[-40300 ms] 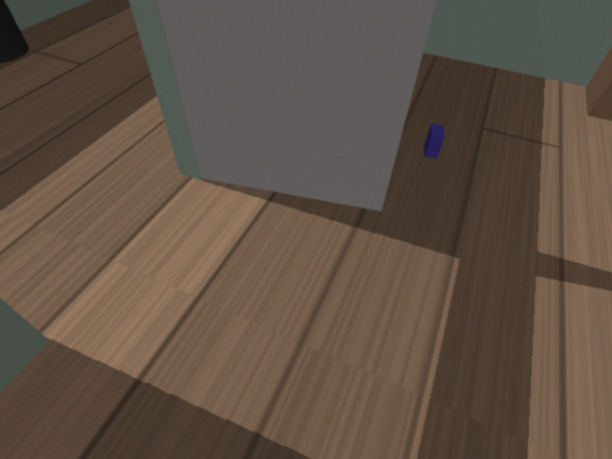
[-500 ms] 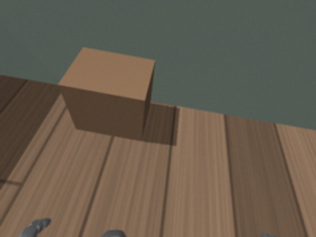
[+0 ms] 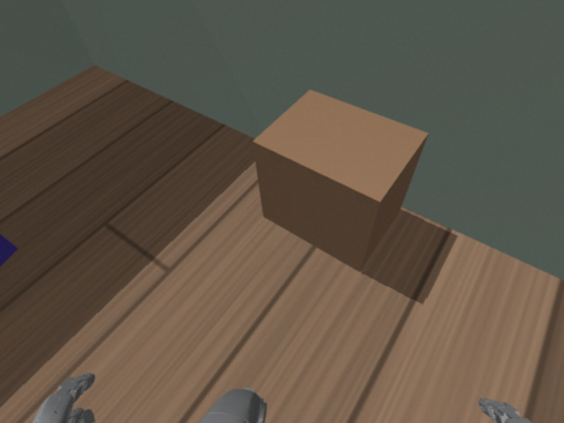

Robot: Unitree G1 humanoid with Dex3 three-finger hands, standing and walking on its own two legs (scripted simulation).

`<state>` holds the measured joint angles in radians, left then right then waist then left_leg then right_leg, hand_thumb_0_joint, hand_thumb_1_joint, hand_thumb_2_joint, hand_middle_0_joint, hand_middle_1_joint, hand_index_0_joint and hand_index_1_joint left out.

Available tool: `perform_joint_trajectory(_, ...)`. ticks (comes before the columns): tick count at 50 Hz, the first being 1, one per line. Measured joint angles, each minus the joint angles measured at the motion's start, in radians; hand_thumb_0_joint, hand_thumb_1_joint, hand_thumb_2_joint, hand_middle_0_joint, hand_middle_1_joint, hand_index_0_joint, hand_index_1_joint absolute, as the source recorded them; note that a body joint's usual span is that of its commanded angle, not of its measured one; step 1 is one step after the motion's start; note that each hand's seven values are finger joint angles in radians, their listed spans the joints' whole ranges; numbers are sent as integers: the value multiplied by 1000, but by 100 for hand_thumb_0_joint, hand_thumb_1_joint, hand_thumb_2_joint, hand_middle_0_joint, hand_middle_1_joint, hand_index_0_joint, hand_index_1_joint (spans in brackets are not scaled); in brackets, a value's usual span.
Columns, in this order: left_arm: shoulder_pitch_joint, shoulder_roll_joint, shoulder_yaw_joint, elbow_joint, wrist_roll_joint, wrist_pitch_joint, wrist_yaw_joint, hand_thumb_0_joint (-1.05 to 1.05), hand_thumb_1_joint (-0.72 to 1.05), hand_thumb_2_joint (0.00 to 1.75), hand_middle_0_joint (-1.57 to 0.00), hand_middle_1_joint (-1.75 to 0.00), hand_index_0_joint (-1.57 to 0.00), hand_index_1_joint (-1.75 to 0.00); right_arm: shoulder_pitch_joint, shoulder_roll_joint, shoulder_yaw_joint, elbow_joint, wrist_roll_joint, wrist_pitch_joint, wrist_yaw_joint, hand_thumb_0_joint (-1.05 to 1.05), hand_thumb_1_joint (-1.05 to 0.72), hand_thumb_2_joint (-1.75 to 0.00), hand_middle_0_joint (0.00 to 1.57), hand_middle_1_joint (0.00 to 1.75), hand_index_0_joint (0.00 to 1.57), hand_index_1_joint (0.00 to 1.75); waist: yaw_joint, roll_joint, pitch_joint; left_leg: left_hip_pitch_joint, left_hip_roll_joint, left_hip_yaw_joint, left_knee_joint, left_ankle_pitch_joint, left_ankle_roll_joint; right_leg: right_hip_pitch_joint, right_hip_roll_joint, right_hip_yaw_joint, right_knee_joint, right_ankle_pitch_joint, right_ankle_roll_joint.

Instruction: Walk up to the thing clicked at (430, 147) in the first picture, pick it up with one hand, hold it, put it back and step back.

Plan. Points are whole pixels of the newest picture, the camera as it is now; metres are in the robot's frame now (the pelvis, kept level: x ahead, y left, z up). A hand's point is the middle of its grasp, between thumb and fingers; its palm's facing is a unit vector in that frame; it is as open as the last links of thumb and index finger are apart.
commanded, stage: walk up
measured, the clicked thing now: out of the picture +0.78 +1.26 -0.70
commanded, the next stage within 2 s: none
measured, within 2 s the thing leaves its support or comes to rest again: neither
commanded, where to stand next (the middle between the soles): +0.09 +0.04 m, yaw +52 degrees
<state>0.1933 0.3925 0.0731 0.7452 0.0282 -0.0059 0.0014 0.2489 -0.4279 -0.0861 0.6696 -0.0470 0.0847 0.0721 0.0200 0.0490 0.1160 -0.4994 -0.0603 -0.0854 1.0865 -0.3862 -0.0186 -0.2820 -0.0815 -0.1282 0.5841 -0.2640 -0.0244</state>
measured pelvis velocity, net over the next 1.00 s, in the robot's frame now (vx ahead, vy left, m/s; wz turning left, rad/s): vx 0.02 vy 0.00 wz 0.71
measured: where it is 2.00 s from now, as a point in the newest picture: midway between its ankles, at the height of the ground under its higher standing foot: outside the picture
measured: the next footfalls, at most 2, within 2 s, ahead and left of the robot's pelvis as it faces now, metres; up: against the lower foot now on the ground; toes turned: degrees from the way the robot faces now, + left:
left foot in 0.30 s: +0.04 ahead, +0.15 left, +0.00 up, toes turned +17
right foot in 0.72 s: +0.14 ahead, -0.06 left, +0.00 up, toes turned +29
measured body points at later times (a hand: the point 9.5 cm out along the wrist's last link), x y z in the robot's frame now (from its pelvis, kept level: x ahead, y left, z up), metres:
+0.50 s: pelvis +0.02 +0.04 -0.01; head +0.04 +0.08 +0.44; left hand -0.02 +0.37 -0.13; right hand +0.23 -0.23 -0.09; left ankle +0.01 +0.14 -0.73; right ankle +0.07 -0.10 -0.68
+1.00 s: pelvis +0.02 +0.00 +0.00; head +0.06 +0.01 +0.44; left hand -0.14 +0.30 -0.08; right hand +0.30 -0.19 -0.12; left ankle -0.06 +0.14 -0.69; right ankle +0.11 -0.08 -0.73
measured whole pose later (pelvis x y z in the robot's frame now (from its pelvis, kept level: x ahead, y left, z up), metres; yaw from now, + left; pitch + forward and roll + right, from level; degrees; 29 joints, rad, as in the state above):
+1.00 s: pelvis +0.02 +0.00 +0.00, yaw +41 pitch -2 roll +2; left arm 0.28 0.42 0.06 0.74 0.05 -0.01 -0.03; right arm 0.29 -0.44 -0.07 0.77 -0.02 0.01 0.03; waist 0.04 0.02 0.11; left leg -0.44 0.00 -0.05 0.91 -0.41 -0.02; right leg -0.29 -0.14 -0.15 0.66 -0.33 -0.02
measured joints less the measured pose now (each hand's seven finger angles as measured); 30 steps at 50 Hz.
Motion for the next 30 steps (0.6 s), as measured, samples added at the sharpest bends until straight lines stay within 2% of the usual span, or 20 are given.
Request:
perform_joint_trajectory(3, 19, 2, 5, 3, 3, -7, -4, 0, 90, 90, -20, -30, -21, -30, 18, -11, -6, 11, 1, -3, 18, 1, -91, -89, 20, 30, 20, 30, 2, 0, -4, 7, 56, 8, -5, 57, -1, 22, -22, -49, -26, 4, 5)
perform_joint_trajectory(6, 40, 13, 8, -6, 10, -11, -16, 0, 90, 90, -20, -30, -21, -30, 29, -10, -6, 33, 3, 2, 22, 1, -91, -89, 20, 30, 20, 30, 8, -11, 2, 37, 103, 24, -97, 52, -10, 39, -41, -99, -29, -6, 4)
perform_joint_trajectory(9, 57, 27, 10, -16, 14, -13, -30, 0, 90, 90, -20, -31, -21, -30, 28, -4, -5, 55, 4, 2, 20, 1, -91, -89, 20, 30, 20, 30, 21, -31, 12, 66, 130, 58, -203, 36, -6, 46, -64, -143, -15, -22, 12)
perform_joint_trajectory(12, 72, 50, -1, -16, 8, -5, -44, 0, 90, 90, -20, -31, -21, -30, 19, 0, -5, 69, 9, -14, 12, 1, -91, -89, 20, 30, 20, 30, 29, -56, 16, 104, 124, 95, -302, 13, 1, 34, -98, -179, 38, -55, 28)
perform_joint_trajectory(14, 83, 63, -5, -9, 1, 7, -51, 0, 90, 90, -20, -31, -21, -30, 18, -2, -7, 69, 15, -29, 3, 1, -91, -89, 20, 30, 20, 30, 29, -70, 7, 151, 105, 125, -392, 50, 13, 16, -127, -197, 102, -92, 46)
perform_joint_trajectory(15, 85, 73, -6, -4, -3, 15, -51, 0, 90, 90, -20, -31, -21, -30, 14, 4, -8, 72, 16, -41, -5, 1, -91, -89, 20, 30, 20, 30, 29, -94, 8, 166, 81, 135, -414, 75, 23, 1, -157, -193, 152, -119, 50)
perform_joint_trajectory(16, 83, 82, -3, 7, -7, 25, -49, 0, 90, 90, -20, -31, -21, -30, 7, 15, -6, 72, 14, -50, -13, 1, -91, -89, 20, 30, 20, 30, 31, -128, 15, 170, 53, 145, -404, 69, 32, -23, -179, -153, 220, -155, 42)
perform_joint_trajectory(17, 80, 81, -2, 17, -10, 39, -44, 0, 90, 90, -20, -31, -21, -30, 8, 19, -1, 65, 11, -57, -20, 1, -91, -89, 20, 30, 20, 30, 28, -139, 14, 162, 40, 140, -386, 57, 40, -55, -161, -96, 298, -213, 43)
perform_joint_trajectory(18, 75, 76, -6, 26, -13, 50, -40, 0, 90, 90, -20, -30, -21, -30, 12, 21, 4, 57, 11, -63, -25, 1, -91, -89, 20, 30, 20, 30, 14, -133, 9, 152, 35, 117, -372, 49, 47, -81, -122, -47, 368, -265, 43)
perform_joint_trajectory(20, 61, 69, -18, 35, -15, 57, -35, 0, 90, 90, -20, -30, -21, -30, 26, 26, 14, 51, 18, -65, -31, 1, -91, -89, 20, 30, 20, 30, -11, -125, -2, 149, 19, 64, -387, 60, 57, -121, -58, 14, 466, -296, 40)
perform_joint_trajectory(21, 59, 66, -21, 31, -17, 52, -35, 1, 91, 90, -20, -30, -21, -30, 31, 29, 20, 49, 22, -63, -37, 0, -91, -89, 20, 30, 20, 30, -14, -128, -6, 155, 10, 49, -406, 72, 58, -139, -42, 37, 488, -286, 37)
perform_joint_trajectory(25, 59, 46, -28, 19, -19, 33, -35, 0, 91, 90, -20, -30, -21, -30, 40, 21, 29, 33, 33, -78, -55, 0, -90, -89, 20, 30, 20, 30, -17, -117, -11, 168, -19, 11, -436, 92, 61, -185, -23, 85, 469, -232, 26)
perform_joint_trajectory(30, 40, 35, -25, 11, -19, 25, -21, 0, 90, 90, -20, -30, -21, -30, 44, 13, 30, 3, 21, -87, -65, 0, -90, -89, 20, 30, 20, 30, -26, -83, -6, 146, -47, -46, -404, 85, 55, -189, 4, 114, 370, -214, 9)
